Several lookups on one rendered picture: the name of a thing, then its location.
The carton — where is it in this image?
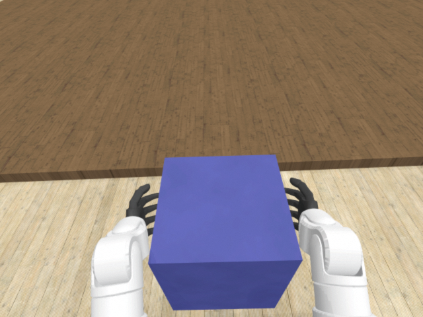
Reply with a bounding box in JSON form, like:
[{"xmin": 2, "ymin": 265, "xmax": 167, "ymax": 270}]
[{"xmin": 148, "ymin": 155, "xmax": 303, "ymax": 310}]

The robot left forearm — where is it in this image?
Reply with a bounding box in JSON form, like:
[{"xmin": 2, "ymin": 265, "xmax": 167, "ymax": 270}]
[{"xmin": 91, "ymin": 216, "xmax": 150, "ymax": 317}]

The robot right forearm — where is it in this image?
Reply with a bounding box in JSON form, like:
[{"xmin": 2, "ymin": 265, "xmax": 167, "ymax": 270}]
[{"xmin": 298, "ymin": 209, "xmax": 377, "ymax": 317}]

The left robot hand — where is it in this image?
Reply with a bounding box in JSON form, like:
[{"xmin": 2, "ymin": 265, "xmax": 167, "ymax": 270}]
[{"xmin": 126, "ymin": 184, "xmax": 159, "ymax": 236}]

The right robot hand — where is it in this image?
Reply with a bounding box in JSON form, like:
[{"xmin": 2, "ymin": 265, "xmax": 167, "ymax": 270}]
[{"xmin": 284, "ymin": 178, "xmax": 318, "ymax": 230}]

